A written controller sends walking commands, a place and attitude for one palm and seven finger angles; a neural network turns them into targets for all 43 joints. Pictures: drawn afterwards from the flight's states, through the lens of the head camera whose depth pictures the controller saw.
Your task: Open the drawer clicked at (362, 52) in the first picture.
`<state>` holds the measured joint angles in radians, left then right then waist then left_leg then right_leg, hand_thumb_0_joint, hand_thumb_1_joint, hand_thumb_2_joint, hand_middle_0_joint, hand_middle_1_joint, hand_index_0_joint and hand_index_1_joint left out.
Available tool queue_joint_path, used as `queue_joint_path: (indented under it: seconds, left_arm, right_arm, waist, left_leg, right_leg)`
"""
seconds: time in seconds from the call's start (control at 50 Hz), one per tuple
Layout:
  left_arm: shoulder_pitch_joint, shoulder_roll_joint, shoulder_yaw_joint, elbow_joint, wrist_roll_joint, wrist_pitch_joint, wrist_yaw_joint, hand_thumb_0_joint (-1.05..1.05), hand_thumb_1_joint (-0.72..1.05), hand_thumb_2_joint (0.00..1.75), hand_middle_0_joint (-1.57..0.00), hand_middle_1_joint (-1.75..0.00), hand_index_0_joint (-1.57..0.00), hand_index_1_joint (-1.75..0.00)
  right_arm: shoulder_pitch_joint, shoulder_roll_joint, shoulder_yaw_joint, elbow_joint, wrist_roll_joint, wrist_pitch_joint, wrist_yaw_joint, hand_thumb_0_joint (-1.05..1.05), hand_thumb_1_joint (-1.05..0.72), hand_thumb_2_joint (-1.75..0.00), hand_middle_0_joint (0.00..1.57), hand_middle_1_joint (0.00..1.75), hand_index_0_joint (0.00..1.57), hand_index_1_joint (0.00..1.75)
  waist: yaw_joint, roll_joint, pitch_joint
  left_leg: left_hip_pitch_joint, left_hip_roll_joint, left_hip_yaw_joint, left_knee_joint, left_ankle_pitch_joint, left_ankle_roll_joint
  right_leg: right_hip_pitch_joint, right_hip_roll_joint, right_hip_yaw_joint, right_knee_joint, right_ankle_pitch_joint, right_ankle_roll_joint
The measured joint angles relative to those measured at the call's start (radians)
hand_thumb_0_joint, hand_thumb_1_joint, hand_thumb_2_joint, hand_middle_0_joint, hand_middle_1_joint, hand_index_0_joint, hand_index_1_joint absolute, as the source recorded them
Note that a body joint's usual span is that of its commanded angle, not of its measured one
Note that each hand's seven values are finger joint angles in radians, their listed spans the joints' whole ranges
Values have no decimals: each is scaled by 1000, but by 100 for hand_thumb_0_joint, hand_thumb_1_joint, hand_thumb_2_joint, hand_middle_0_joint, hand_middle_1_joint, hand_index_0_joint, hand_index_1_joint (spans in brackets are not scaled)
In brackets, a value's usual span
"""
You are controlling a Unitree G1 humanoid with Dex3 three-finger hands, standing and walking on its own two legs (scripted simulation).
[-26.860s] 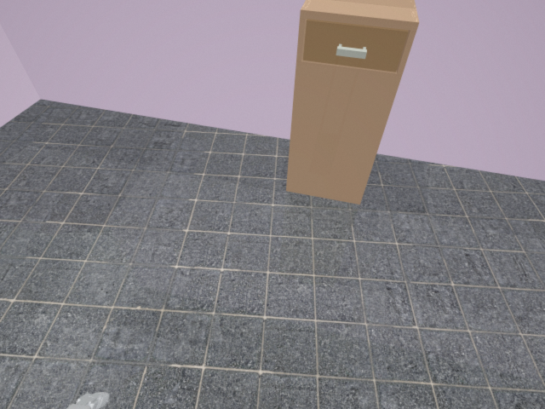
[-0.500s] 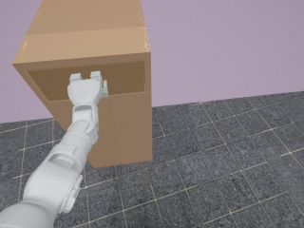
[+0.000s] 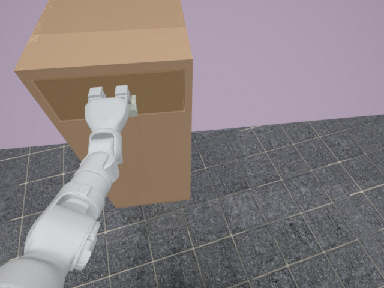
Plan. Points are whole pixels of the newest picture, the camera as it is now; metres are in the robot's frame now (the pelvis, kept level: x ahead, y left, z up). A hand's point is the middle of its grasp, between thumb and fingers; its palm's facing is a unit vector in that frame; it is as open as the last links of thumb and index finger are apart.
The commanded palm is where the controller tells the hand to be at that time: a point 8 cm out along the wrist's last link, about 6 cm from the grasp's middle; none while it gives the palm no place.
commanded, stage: lower the fingers behind the handle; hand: left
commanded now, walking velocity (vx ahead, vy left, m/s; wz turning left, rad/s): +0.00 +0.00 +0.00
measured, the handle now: (116, 105) +0.54 +0.19 +0.03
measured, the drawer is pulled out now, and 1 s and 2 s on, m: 0.00 0.00 0.00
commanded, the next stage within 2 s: lift the fingers back up to retry in 0.20 s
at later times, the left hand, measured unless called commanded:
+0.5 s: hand (113, 125) +0.47 +0.18 +0.04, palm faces +0.02 -0.04 -1.00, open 14.3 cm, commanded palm +0.44 +0.18 +0.09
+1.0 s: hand (106, 112) +0.46 +0.18 +0.10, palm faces +0.00 -0.04 -1.00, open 13.9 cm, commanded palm +0.44 +0.18 +0.15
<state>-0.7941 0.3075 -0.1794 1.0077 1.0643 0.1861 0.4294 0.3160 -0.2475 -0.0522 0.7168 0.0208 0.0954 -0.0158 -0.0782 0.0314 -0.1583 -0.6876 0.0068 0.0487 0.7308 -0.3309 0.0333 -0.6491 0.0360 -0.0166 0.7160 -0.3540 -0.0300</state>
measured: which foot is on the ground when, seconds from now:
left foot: down 0.00-1.00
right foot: down 0.00-1.00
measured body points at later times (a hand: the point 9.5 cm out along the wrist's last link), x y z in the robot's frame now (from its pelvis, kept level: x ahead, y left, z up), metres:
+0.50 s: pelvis +0.01 +0.01 +0.00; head +0.08 +0.00 +0.45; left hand +0.47 +0.18 +0.09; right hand +0.05 -0.26 -0.13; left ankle +0.01 +0.10 -0.71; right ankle -0.01 -0.10 -0.71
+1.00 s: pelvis +0.02 +0.00 +0.02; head +0.05 -0.02 +0.47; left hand +0.46 +0.18 +0.15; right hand +0.14 -0.26 -0.11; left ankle +0.01 +0.10 -0.71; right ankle -0.01 -0.10 -0.71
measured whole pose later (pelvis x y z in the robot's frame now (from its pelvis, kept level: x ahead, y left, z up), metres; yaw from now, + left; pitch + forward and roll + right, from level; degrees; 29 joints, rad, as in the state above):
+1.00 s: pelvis +0.02 +0.00 +0.02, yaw +1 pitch +10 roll +0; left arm -0.70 0.31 -0.21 0.79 1.00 0.23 0.19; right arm 0.22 -0.24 -0.03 0.68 0.04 0.14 -0.04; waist -0.03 0.06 -0.14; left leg -0.44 -0.01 0.05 0.57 -0.30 0.03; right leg -0.41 0.03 -0.01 0.57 -0.33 -0.03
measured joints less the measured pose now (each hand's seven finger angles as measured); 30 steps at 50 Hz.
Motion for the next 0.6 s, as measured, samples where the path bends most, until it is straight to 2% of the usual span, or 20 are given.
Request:
queue_joint_path:
  seconds: [0.1, 0.2, 0.28, 0.4, 0.52, 0.6]
  left_arm:
    - [-36, -2, 1, 44, -7, 37, -24, -1, -49, 30, -23, -123, -24, -121]
    - [-47, 16, 10, 55, -14, 27, -65, 0, -49, 30, -22, -124, -26, -121]
    - [-23, 27, 20, 26, -19, -9, -82, 0, -49, 30, -22, -123, -25, -119]
    - [20, 26, 27, -25, -13, -47, -70, 0, -49, 30, -21, -120, -22, -118]
    - [43, 8, 27, -52, -14, -30, -59, -1, -49, 30, -24, -119, -24, -118]
    - [58, 1, 37, -71, -23, -15, -73, -1, -49, 30, -27, -119, -27, -119]
  right_arm:
    - [-23, 13, 20, -7, 1, 4, -7, 0, -90, -90, 20, 30, 20, 29]
    - [-22, 22, 33, -26, 0, 4, -17, 0, -90, -90, 21, 30, 20, 29]
    - [-3, 22, 31, -36, -2, 1, -18, 0, -90, -90, 21, 30, 20, 29]
    - [17, 16, 18, -30, -2, 1, -12, 0, -90, -90, 21, 30, 20, 29]
    - [12, 13, 0, -12, -2, 1, -6, 0, -90, -90, 21, 30, 20, 29]
    - [-1, 16, -3, -4, -2, 6, -6, 0, -90, -90, 20, 30, 20, 29]
  waist:
    - [-13, 3, 2]
    - [-21, 4, 2]
    - [-15, 4, -3]
    - [-4, 2, -3]
    - [0, 10, 5]
    - [1, 16, 7]
  left_leg:
    - [4, -1, 4, -7, 5, 2]
    - [7, 0, 10, -8, 4, 4]
    - [7, 1, 14, -4, -2, 5]
    - [9, 1, 14, 3, -13, 8]
    - [34, -2, 13, -14, -16, 11]
    - [65, -5, 16, -36, -14, 12]
  right_leg:
    - [2, -1, 4, -6, 6, 3]
    - [2, 0, 10, -5, 6, 5]
    - [1, 1, 15, -2, 2, 6]
    - [7, 1, 15, -2, -6, 8]
    - [35, -1, 15, -25, -5, 11]
    - [66, -3, 19, -46, -3, 13]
